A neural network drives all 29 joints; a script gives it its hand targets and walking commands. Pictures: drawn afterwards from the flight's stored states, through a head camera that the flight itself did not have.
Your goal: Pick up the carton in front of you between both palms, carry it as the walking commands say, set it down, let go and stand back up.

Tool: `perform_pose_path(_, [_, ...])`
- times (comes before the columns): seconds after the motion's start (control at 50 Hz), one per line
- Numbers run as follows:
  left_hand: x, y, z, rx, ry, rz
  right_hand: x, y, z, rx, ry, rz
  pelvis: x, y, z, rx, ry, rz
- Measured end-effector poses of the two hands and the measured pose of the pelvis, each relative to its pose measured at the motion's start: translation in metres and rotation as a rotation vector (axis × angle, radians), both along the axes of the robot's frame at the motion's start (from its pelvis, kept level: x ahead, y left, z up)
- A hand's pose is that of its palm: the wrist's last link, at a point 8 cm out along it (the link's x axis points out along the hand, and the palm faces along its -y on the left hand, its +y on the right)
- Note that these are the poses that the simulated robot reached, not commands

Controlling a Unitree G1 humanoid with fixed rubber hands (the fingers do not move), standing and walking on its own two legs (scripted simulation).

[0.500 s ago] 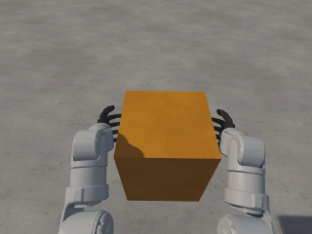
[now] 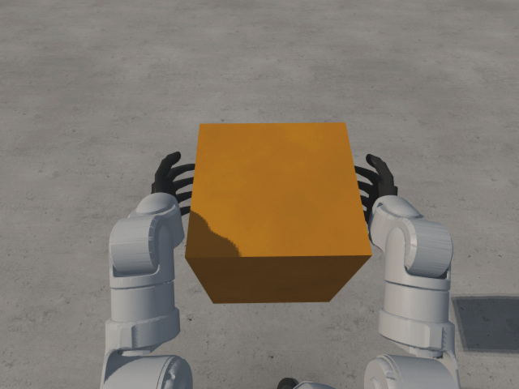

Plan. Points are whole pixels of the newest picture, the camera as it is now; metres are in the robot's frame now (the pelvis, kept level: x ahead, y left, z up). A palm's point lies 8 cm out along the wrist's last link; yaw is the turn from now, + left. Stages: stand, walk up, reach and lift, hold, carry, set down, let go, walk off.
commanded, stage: carry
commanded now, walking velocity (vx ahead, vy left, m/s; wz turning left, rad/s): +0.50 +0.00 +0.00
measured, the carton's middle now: (271, 223) +0.35 -0.03 +0.05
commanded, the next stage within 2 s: none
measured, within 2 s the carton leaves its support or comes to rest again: neither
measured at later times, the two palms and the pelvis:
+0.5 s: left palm (189, 107) +0.59 +0.12 +0.11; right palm (342, 110) +0.58 -0.18 +0.09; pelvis +0.34 -0.02 +0.00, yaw +0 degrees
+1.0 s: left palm (220, 24) +0.95 +0.07 +0.10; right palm (332, 25) +0.95 -0.23 +0.09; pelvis +0.71 -0.08 -0.01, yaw +1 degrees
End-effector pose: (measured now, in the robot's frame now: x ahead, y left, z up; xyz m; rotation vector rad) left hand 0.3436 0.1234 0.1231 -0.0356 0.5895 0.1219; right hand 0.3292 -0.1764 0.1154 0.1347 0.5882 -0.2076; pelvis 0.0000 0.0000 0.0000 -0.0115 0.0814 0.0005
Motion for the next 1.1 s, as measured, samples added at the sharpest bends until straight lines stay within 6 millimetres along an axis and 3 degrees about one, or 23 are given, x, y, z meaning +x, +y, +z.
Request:
perform_pose_path(0.06, [0.021,0.001,-0.008,0.013,0.039,0.055,0.038,0.000,-0.009,0.013,0.038,0.053,0.032,-0.013,0.003,0.004,-0.003,0.014])
perform_pose_path(0.16, [0.040,0.011,-0.018,-0.022,0.126,0.166,0.081,0.012,-0.020,0.055,0.124,0.112,0.086,-0.030,0.021,0.044,0.014,0.035])
perform_pose_path(0.22, [0.062,0.012,-0.013,-0.037,0.109,0.177,0.104,0.015,-0.020,0.060,0.112,0.124,0.121,-0.036,0.027,0.062,0.020,0.034])
perform_pose_path(0.3, [0.106,0.003,-0.001,-0.012,0.063,0.136,0.140,0.006,-0.010,0.020,0.061,0.131,0.173,-0.037,0.029,0.075,0.021,0.030])
perform_pose_path(0.42, [0.187,-0.010,0.002,0.025,0.025,0.047,0.200,-0.008,-0.009,0.008,0.022,0.074,0.267,-0.030,0.016,0.081,0.011,0.015])
perform_pose_path(0.54, [0.279,-0.003,-0.032,0.013,0.061,0.002,0.282,-0.002,-0.033,-0.022,0.061,0.040,0.375,-0.016,-0.011,0.076,-0.032,-0.017])
perform_pose_path(0.6, [0.319,-0.003,-0.041,0.010,0.122,-0.012,0.320,-0.001,-0.038,-0.029,0.122,0.028,0.414,-0.013,-0.005,0.068,-0.029,-0.026])
perform_pose_path(0.7, [0.381,-0.005,-0.033,0.008,0.155,-0.028,0.377,-0.004,-0.028,-0.035,0.157,0.014,0.478,-0.015,0.015,0.036,-0.019,-0.038])
perform_pose_path(0.84, [0.475,-0.018,-0.021,-0.002,0.106,-0.010,0.476,-0.017,-0.014,-0.047,0.107,0.029,0.579,-0.033,0.022,0.015,-0.009,-0.029])
perform_pose_path(0.98, [0.591,-0.052,-0.018,0.017,0.001,0.015,0.600,-0.051,-0.019,-0.021,0.001,0.051,0.697,-0.071,-0.006,0.001,-0.038,0.006])
perform_pose_path(1.1, [0.663,-0.059,-0.017,0.021,0.107,0.064,0.687,-0.058,-0.018,-0.014,0.105,0.101,0.767,-0.088,0.014,0.012,-0.007,0.044])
